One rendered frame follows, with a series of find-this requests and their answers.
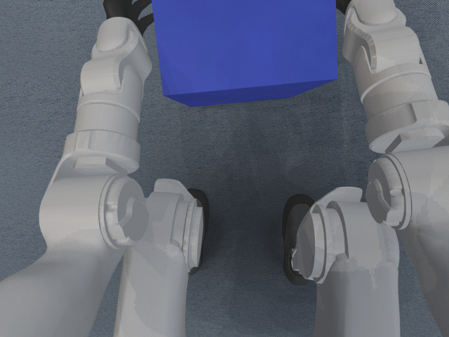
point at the right robot thigh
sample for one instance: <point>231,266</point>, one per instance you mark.
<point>343,250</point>

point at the right robot forearm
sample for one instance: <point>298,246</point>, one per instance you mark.
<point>393,81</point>

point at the robot right upper arm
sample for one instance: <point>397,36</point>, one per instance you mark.
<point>409,191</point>

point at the robot left upper arm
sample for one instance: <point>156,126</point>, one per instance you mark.
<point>88,222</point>

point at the right robot hand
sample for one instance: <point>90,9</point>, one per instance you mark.
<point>342,5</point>

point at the robot left foot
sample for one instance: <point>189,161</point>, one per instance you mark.
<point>202,201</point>

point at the left robot hand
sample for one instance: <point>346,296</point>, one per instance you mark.
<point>125,9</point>

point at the carton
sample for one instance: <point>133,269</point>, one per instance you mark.
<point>214,52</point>

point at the left robot forearm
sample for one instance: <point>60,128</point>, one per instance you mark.
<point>105,135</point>

